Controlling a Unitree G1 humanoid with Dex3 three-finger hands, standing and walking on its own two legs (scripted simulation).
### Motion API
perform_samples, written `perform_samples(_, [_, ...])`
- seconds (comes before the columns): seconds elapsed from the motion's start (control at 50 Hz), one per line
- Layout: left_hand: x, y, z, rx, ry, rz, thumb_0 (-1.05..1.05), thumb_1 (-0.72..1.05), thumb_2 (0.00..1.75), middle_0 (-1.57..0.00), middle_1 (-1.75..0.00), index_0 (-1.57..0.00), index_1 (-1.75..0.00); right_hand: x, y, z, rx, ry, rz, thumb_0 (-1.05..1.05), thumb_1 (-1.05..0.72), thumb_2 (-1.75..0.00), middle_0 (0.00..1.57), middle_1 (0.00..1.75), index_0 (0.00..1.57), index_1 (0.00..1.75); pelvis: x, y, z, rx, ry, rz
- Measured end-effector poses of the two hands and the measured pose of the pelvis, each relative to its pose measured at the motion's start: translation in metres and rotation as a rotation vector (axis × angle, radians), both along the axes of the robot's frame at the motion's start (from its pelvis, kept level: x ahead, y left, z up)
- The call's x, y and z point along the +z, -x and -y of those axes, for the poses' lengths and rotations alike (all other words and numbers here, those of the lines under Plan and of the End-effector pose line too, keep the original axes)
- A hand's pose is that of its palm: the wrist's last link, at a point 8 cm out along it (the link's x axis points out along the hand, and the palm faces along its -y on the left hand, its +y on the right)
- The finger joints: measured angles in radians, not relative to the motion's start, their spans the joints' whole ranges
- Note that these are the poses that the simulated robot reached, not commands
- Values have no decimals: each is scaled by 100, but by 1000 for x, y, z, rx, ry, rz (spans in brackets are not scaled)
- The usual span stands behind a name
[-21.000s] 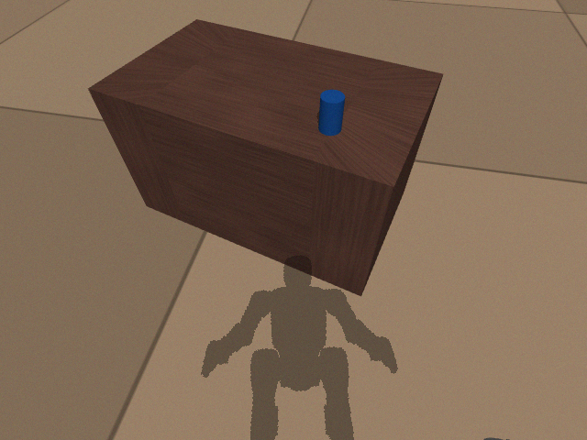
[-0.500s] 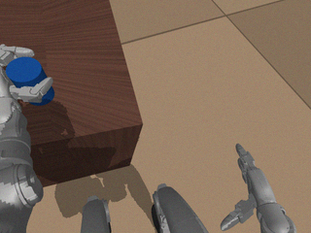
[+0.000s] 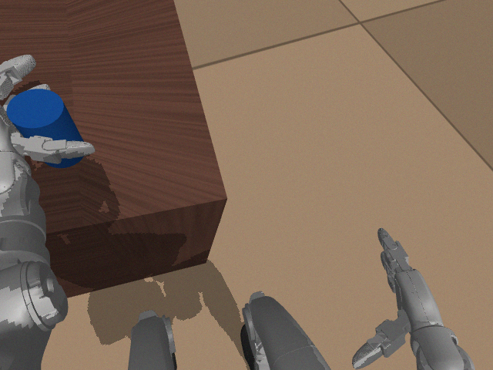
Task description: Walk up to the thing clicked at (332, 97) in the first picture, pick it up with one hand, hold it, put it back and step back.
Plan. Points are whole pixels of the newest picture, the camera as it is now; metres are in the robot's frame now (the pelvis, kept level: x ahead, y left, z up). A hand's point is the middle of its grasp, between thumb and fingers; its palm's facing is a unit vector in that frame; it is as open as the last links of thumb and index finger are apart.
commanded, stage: withdraw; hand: left
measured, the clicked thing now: (51, 131) +0.51 +0.21 +0.00
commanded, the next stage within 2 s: rise in 0.40 s
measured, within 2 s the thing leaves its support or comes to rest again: neither
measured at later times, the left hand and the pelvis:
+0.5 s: hand out of the picture +0.52 +0.27 +0.14, palm faces +0.23 -0.97 -0.03, open 17.5 cm; pelvis +0.02 +0.00 +0.03, yaw +0 degrees
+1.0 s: hand out of the picture +0.43 +0.38 +0.10, palm faces +0.44 -0.82 -0.36, open 17.2 cm; pelvis +0.03 +0.01 +0.07, yaw +1 degrees
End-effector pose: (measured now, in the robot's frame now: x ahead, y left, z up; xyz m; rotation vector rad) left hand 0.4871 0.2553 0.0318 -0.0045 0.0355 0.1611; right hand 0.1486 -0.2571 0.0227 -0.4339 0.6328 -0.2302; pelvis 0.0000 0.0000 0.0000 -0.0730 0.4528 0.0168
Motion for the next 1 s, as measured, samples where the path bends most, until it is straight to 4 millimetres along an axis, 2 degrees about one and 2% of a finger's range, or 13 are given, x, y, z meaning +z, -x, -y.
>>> perform_samples(0.16, [-4, 1, -1, 4, 4, -9, -1, -56, 14, -30, -23, -30, -23, 2, -6, -1, 8, 2, -4, -1, 52, -5, 6, 5, 6, 5, 1, -3, 0, -1, -1, 1])
perform_samples(0.26, [7, 0, -9, 23, 0, 13, -1, -57, 9, -17, -13, -17, -13, 14, -8, 0, 5, 14, 11, -1, 52, -5, 6, 5, 6, 5, 5, -6, 1, -2, -3, 16])
perform_samples(0.38, [59, -5, -34, 67, -24, 83, -1, -56, 6, -9, -7, -10, -8, 23, -6, 5, -28, 10, 0, -1, 51, -6, 6, 5, 6, 5, 17, -12, 1, 0, -6, 49])
perform_samples(0.46, [95, -4, -52, 68, -51, 69, -1, -56, 4, -7, -5, -8, -5, 22, -8, 0, -36, -37, -7, -1, 51, -6, 6, 5, 6, 5, 28, -17, 0, 1, -7, 75])
perform_samples(0.54, [113, 5, -68, 72, -36, 22, -1, -58, 3, -6, -4, -7, -4, 19, -14, -10, -16, -98, -4, -1, 52, -5, 6, 5, 5, 5, 37, -21, -3, 0, -9, 95])
perform_samples(0.62, [106, 23, -85, 108, -127, -149, -1, -59, 3, -6, -4, -7, -4, 16, -14, -16, -22, -160, -39, -1, 53, -5, 6, 5, 5, 5, 47, -23, -5, -2, -19, 117])
perform_samples(0.7, [100, 42, -108, 201, -159, -267, -1, -59, 3, -6, -5, -7, -6, 21, -14, -11, -34, -169, -76, -1, 54, -5, 6, 5, 6, 5, 56, -23, -5, -3, -27, 138])
perform_samples(0.86, [106, 72, -161, 401, -189, -337, -1, -52, 5, -7, -5, -7, -6, 42, -18, 3, -33, -98, -101, -1, 49, -7, 6, 5, 5, 5, 67, -23, -1, 7, -28, 163])
perform_samples(0.92, [105, 84, -168, 416, -212, -361, -1, -49, 5, -6, -5, -6, -5, 42, -21, -1, -15, -104, -106, -1, 47, -8, 5, 5, 5, 5, 70, -26, -2, 11, -24, 168])
perform_samples(1.0, [98, 102, -160, 386, -254, -410, -1, -47, 5, -6, -4, -6, -5, 40, -27, -11, -1, -147, -92, -1, 45, -8, 5, 5, 5, 5, 74, -31, -6, 10, -23, 185])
